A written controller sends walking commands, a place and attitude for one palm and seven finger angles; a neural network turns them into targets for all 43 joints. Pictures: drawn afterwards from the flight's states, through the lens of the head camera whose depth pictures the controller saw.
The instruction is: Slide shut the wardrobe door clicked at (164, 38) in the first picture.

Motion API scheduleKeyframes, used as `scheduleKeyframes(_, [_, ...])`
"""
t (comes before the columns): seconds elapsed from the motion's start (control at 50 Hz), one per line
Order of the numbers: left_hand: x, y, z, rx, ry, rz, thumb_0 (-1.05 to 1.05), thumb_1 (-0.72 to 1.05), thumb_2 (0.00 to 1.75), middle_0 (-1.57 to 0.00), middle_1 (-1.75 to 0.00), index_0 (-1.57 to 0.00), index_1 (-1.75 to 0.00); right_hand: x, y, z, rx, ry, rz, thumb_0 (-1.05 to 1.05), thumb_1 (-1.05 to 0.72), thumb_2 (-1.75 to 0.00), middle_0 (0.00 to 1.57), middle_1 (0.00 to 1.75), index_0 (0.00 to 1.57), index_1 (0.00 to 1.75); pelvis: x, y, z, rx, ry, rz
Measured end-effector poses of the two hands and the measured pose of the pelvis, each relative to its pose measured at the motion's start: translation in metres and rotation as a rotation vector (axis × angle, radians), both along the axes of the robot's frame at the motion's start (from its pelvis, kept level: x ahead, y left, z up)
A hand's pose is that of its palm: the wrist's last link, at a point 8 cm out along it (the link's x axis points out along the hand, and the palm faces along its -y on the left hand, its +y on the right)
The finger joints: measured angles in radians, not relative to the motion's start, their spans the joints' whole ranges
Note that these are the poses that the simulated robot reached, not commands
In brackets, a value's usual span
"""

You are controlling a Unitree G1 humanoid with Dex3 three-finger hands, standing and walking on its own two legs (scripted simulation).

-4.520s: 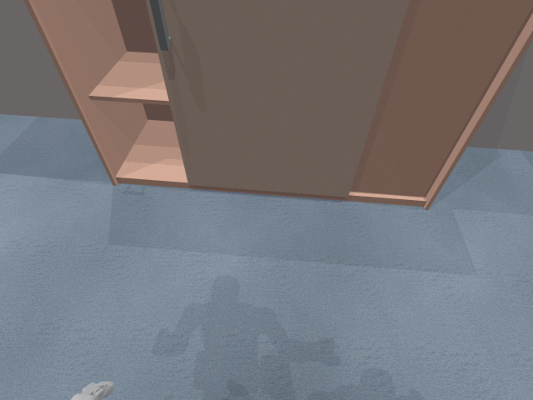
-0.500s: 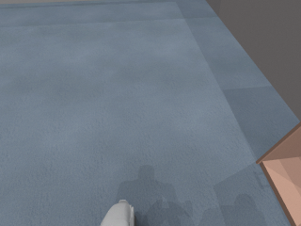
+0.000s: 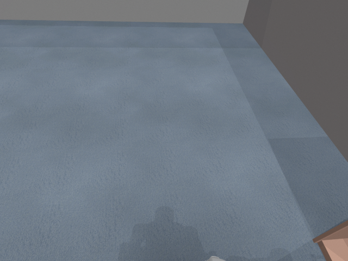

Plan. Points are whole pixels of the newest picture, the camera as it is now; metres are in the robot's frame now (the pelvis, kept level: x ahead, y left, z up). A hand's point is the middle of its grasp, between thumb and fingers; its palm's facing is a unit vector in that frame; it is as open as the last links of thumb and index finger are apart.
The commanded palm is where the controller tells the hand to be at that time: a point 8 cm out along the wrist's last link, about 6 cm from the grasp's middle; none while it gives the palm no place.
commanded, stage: turn to face it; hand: right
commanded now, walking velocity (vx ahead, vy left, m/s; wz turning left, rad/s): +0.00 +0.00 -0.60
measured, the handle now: out of the picture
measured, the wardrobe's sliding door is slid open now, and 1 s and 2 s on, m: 0.39 0.39 0.39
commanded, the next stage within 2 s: none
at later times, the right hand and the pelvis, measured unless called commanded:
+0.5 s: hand out of the picture +0.11 -0.27 -0.16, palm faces +0.29 +0.93 -0.23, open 7.4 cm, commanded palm none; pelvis +0.06 -0.04 +0.00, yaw -15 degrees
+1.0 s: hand out of the picture +0.04 -0.17 -0.14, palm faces +0.55 +0.79 -0.29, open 7.4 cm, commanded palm none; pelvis +0.08 +0.03 +0.00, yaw -35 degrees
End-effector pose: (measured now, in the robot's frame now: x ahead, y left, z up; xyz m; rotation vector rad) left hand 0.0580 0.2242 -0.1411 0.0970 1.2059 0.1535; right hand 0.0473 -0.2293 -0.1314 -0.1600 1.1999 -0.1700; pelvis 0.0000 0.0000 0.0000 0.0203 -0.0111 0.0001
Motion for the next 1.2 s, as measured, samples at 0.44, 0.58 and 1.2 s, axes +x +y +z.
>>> scheduleKeyframes(0.44, [0.087, -0.038, 0.020, 0.106, 0.086, -0.221, 0.00, 0.90, 0.90, -0.20, -0.30, -0.20, -0.30, 0.022, -0.078, -0.009, -0.004, 0.035, -0.237, 0.00, -0.91, -0.90, 0.19, 0.30, 0.20, 0.30, 0.053, -0.043, 0.003, 0.032, 0.038, -0.227])
scheduleKeyframes(0.58, [0.107, -0.021, 0.018, 0.099, 0.080, -0.265, 0.00, 0.90, 0.90, -0.20, -0.30, -0.20, -0.30, 0.056, -0.073, 0.006, -0.041, -0.069, -0.267, 0.00, -0.91, -0.90, 0.19, 0.30, 0.19, 0.30, 0.062, -0.024, 0.003, 0.029, 0.051, -0.309])
scheduleKeyframes(1.2, [0.270, -0.104, 0.005, 0.089, -0.053, -0.833, 0.01, 0.91, 0.90, -0.20, -0.30, -0.20, -0.30, -0.151, 0.038, -0.015, 0.017, 0.185, -0.780, 0.00, -0.91, -0.89, 0.20, 0.30, 0.20, 0.30, 0.068, 0.001, -0.015, -0.016, 0.044, -0.740])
